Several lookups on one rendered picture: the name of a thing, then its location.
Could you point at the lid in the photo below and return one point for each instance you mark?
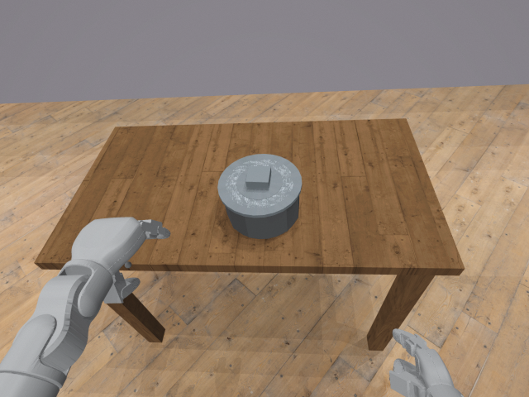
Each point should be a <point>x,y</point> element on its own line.
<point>284,187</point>

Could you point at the right robot hand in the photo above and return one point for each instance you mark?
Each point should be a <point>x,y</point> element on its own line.
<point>413,381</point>

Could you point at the table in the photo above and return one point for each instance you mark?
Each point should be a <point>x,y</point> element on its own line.
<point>367,207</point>

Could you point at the knob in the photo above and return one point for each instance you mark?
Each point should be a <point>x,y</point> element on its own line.
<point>258,176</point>

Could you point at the pot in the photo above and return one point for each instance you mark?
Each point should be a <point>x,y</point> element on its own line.
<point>265,228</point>

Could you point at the left robot hand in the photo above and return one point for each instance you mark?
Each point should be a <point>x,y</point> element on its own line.
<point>111,242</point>

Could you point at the robot left forearm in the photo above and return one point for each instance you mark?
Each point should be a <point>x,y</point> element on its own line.
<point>55,336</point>

